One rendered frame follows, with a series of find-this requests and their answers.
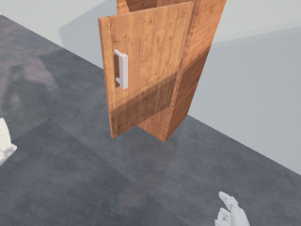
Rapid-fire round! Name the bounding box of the robot left hand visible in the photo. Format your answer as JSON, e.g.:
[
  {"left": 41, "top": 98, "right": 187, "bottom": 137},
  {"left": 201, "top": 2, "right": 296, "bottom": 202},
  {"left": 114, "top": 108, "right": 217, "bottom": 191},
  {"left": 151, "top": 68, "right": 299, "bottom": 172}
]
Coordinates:
[{"left": 0, "top": 118, "right": 17, "bottom": 167}]

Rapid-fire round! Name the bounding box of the cupboard door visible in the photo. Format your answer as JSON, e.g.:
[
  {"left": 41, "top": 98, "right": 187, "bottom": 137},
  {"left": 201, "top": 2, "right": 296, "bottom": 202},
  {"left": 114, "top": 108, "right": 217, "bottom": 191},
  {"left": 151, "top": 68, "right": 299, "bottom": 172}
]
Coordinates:
[{"left": 98, "top": 1, "right": 194, "bottom": 138}]

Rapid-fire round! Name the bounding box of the robot right hand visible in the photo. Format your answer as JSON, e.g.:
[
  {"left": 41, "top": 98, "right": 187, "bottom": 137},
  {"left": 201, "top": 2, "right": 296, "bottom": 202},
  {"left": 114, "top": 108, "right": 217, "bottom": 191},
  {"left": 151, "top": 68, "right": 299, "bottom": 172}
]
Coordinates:
[{"left": 214, "top": 191, "right": 250, "bottom": 226}]

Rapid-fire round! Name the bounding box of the handle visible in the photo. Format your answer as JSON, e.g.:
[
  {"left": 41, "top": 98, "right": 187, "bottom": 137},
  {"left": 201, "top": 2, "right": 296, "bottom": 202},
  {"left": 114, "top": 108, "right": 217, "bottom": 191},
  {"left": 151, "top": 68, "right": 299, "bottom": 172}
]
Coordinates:
[{"left": 114, "top": 49, "right": 128, "bottom": 89}]

